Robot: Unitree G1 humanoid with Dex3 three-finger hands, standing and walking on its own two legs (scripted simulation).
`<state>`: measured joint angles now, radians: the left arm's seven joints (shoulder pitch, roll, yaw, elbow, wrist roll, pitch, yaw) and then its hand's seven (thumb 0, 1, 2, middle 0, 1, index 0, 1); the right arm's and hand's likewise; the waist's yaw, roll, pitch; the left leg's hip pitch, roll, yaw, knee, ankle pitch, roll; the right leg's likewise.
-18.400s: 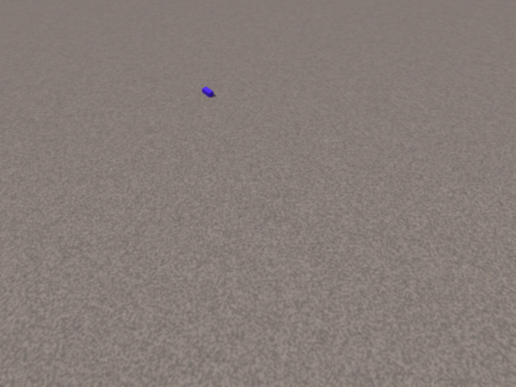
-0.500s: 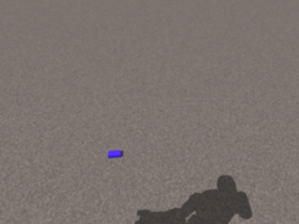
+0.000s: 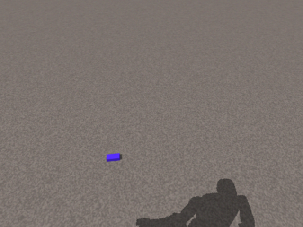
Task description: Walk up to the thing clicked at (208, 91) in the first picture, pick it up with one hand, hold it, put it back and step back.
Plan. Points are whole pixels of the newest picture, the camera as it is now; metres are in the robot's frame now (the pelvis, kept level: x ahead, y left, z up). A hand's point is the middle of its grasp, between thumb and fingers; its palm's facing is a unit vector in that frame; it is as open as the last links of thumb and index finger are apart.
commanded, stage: stand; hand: left
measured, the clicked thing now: (113, 157) +0.76 +0.27 -0.77
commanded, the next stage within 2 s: walk up in 0.22 s
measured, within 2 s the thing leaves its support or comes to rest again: neither
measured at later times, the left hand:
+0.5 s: hand out of the picture +0.05 +0.32 -0.17, palm faces +0.04 -0.93 -0.37, open 7.4 cm
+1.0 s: hand (65, 187) +0.30 +0.29 -0.14, palm faces -0.02 -0.92 -0.40, open 7.4 cm
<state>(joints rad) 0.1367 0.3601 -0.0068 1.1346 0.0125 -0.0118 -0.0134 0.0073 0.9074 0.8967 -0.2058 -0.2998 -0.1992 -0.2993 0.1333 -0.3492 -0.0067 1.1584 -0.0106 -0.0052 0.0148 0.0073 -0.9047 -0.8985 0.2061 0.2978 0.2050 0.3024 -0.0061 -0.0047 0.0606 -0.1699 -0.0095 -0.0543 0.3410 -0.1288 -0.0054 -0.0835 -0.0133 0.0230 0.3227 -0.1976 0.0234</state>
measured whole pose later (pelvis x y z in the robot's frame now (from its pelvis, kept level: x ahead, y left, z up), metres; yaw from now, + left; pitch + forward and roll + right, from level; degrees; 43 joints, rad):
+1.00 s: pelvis +0.21 +0.02 -0.02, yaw +0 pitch -5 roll +0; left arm 0.24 0.39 0.06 0.85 0.01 -0.07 -0.06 0.01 0.91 0.90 -0.21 -0.30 -0.20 -0.30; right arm 0.36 -0.40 -0.05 0.88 -0.01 -0.03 0.03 0.01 -0.90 -0.90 0.21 0.30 0.21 0.30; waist -0.01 0.05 0.10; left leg -0.23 0.02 -0.01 1.00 -0.49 0.04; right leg -0.32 -0.02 -0.05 0.62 -0.22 -0.03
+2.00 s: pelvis +0.33 +0.03 +0.00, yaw -1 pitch -3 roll +0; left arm 0.07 0.36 0.00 1.12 0.00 0.00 -0.02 0.01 0.91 0.90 -0.21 -0.30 -0.20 -0.30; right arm 0.06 -0.36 0.00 1.15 0.00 -0.01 0.01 0.01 -0.90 -0.90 0.21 0.30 0.20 0.30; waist 0.00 0.02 0.06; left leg -0.18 0.06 0.05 0.36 -0.12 -0.03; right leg -0.06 -0.01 0.00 0.36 -0.24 0.01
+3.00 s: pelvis +0.27 +0.00 -0.03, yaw +0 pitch -1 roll +1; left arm 0.15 0.37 0.06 0.95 0.03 0.05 -0.01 0.00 0.91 0.90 -0.21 -0.30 -0.20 -0.30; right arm 0.00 -0.42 -0.08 0.94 -0.01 0.08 -0.02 0.01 -0.91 -0.90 0.21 0.30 0.20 0.30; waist 0.03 0.04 0.17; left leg -0.54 -0.05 -0.13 0.97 -0.48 0.00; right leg -0.31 -0.01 -0.01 0.73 -0.39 -0.03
